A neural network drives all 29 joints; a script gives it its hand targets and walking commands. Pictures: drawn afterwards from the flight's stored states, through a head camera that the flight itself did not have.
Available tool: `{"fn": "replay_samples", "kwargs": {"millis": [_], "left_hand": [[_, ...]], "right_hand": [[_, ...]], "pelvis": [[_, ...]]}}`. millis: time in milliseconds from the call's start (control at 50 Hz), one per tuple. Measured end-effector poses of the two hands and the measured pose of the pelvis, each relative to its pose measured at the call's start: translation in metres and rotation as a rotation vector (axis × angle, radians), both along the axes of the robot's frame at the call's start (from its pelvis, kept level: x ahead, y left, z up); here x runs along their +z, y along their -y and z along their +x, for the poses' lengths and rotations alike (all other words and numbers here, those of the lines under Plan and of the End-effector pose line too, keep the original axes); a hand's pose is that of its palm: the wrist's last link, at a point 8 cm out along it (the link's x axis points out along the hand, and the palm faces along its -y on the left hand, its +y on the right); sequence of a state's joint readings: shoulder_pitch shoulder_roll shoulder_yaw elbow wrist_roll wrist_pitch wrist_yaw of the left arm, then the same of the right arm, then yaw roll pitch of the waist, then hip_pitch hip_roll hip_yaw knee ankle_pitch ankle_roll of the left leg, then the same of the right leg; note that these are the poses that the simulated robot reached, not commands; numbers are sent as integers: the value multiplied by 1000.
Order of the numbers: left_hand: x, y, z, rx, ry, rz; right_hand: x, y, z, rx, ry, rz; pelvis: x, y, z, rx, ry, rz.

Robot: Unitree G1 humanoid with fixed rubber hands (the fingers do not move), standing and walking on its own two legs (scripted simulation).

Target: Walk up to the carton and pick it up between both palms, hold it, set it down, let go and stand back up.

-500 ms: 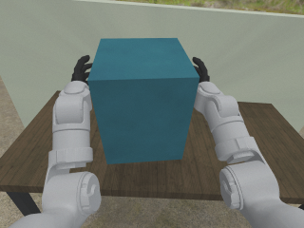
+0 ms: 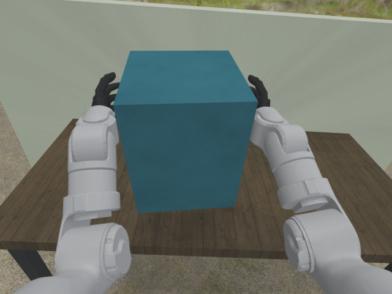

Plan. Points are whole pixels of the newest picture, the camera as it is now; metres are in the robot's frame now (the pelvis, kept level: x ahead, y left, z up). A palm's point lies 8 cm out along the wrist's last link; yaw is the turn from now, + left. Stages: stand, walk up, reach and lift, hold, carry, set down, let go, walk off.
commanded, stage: hold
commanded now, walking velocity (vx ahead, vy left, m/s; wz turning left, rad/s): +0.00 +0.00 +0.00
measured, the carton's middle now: (183, 130) +0.37 +0.01 +0.21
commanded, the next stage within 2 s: set down in 1.12 s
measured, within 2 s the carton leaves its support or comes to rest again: neither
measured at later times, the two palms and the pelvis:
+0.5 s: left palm (103, 113) +0.36 +0.16 +0.25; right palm (258, 113) +0.36 -0.14 +0.26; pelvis +0.00 +0.00 +0.00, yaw +0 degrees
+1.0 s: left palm (103, 113) +0.36 +0.16 +0.25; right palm (257, 113) +0.37 -0.13 +0.26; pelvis +0.00 +0.00 +0.00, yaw +0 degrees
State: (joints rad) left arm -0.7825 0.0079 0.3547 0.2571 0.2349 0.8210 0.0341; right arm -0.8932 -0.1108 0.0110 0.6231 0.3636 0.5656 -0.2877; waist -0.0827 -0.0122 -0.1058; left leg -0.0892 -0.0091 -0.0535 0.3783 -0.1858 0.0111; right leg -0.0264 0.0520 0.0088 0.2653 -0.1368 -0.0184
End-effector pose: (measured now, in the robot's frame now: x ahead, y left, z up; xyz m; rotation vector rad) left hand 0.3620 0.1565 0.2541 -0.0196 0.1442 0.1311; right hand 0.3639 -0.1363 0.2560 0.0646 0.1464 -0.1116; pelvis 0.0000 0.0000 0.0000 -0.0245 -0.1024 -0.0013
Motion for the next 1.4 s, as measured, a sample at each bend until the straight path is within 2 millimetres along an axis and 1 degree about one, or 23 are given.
{"fn": "replay_samples", "kwargs": {"millis": [1140, 1260, 1400], "left_hand": [[0, -1, 1, 1, 4, 4], [5, 0, 3, 5, 14, 5], [19, -2, 13, 6, 92, 5]], "right_hand": [[1, -1, 1, 0, 3, 3], [4, -1, 4, 4, 16, 21], [13, -3, 14, 6, 103, 19]], "pelvis": [[0, 0, 0, 4, -3, -1], [0, 0, 0, 9, 3, 1], [1, 2, 0, 14, 21, 7]]}}
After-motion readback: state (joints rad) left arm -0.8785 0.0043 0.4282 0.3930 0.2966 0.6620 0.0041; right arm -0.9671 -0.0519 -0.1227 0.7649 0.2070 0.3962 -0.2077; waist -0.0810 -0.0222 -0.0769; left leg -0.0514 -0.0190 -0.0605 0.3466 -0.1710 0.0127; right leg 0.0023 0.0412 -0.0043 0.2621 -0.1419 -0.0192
